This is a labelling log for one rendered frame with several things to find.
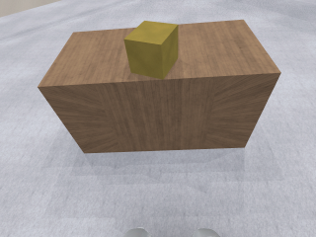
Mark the pedestal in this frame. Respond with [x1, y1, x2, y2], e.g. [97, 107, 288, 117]
[38, 19, 281, 154]

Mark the carton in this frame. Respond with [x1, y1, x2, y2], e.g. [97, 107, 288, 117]
[123, 21, 179, 80]

